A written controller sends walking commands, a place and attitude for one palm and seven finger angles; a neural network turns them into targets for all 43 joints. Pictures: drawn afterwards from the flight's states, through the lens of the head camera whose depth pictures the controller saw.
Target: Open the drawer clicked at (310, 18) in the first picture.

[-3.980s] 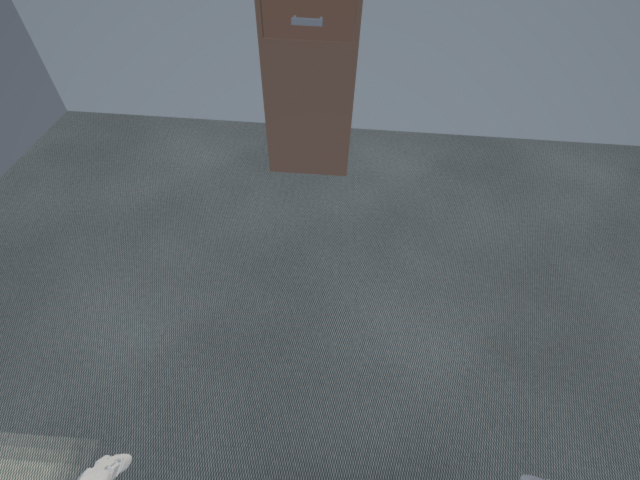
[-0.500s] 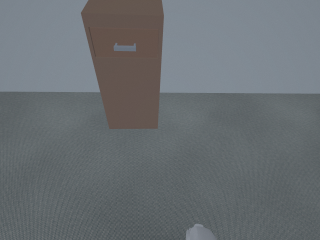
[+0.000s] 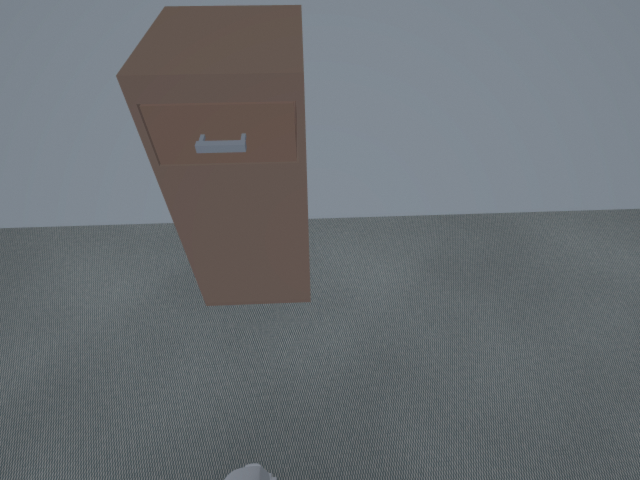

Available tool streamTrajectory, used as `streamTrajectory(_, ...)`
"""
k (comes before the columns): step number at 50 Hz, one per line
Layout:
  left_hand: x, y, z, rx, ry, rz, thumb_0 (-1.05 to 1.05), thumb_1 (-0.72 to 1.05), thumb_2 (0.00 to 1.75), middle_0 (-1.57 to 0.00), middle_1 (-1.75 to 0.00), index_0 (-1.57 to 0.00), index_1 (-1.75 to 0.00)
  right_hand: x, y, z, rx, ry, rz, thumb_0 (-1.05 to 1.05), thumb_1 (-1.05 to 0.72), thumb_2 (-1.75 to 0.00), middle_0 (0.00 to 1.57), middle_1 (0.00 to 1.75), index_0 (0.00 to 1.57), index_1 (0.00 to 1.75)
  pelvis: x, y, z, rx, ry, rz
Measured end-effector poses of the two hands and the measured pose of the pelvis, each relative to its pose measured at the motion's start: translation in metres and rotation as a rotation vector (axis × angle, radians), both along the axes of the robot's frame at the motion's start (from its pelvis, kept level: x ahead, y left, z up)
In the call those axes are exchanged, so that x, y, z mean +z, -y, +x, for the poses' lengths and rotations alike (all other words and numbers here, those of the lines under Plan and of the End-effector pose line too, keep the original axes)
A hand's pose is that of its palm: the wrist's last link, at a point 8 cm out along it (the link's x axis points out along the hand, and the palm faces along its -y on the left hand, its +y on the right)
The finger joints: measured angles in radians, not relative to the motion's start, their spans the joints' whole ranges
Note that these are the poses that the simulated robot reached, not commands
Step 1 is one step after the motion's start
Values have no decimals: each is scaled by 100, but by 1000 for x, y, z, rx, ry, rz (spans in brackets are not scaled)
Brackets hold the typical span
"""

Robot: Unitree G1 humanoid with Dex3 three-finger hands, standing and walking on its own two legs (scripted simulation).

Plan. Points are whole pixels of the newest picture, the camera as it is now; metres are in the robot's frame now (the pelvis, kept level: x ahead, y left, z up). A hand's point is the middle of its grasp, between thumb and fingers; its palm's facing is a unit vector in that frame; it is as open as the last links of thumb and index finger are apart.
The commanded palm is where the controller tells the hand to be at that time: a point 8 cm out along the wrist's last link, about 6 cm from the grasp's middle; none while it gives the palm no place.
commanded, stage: take the last steps up to it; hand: left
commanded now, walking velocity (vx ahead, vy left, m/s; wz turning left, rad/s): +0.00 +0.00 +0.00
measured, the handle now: (222, 142) +0.83 +0.26 -0.04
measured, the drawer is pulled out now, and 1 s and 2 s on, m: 0.00 0.00 0.00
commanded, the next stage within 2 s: come to a stop and stand still in 1.00 s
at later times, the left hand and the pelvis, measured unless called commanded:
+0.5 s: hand out of the picture +0.10 +0.19 -0.17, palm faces +0.10 -0.97 -0.22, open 7.3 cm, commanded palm none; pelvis +0.10 +0.01 +0.00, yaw +4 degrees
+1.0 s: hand out of the picture +0.15 +0.20 -0.19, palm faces +0.20 -0.97 -0.14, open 7.3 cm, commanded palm none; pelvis +0.25 +0.06 -0.02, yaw +6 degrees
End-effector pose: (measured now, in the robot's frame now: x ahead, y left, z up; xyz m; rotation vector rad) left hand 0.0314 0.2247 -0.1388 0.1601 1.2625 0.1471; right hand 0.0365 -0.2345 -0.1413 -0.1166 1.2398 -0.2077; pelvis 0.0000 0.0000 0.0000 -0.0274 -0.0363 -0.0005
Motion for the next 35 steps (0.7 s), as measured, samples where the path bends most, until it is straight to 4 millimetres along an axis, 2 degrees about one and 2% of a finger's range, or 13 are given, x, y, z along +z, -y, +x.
streamTrajectory(5,-26,-4,-12,85,-65,-70,0,92,90,-20,-30,-20,-30,2,-18,50,88,24,-35,1,-93,-90,20,30,20,30,-11,-18,28,32,10,-22)
streamTrajectory(9,-31,-8,-18,96,-139,-94,0,92,90,-20,-30,-20,-30,7,-33,67,100,37,-44,0,-94,-90,20,30,20,30,-10,-27,40,26,9,4)
streamTrajectory(13,-18,-16,-11,88,-158,-88,1,92,90,-20,-30,-20,-30,10,-37,62,85,4,-38,0,-95,-90,20,30,20,30,-2,-32,50,39,-3,12)
streamTrajectory(19,-1,-23,18,101,-118,-38,1,91,90,-20,-30,-20,-30,1,-41,46,67,-101,20,0,-93,-90,20,30,20,30,4,-28,70,58,-17,22)
streamTrajectory(24,5,-15,50,91,-73,9,1,91,90,-20,-30,-20,-30,-14,-35,39,40,-170,79,0,-92,-90,20,30,20,30,0,-13,91,64,-17,43)
streamTrajectory(27,3,-6,62,113,-40,29,0,91,90,-20,-30,-20,-30,-24,-27,46,49,-206,101,1,-91,-90,20,30,20,30,-6,-3,105,77,-10,44)
streamTrajectory(30,8,5,62,156,-44,20,0,91,90,-20,-30,-20,-30,-18,-20,72,77,-206,100,1,-91,-90,20,30,20,30,0,1,122,86,-11,43)
streamTrajectory(35,11,23,53,184,-146,-29,0,91,90,-20,-30,-20,-30,-3,-12,140,98,-102,68,1,-91,-90,20,30,20,30,8,-2,152,98,-21,44)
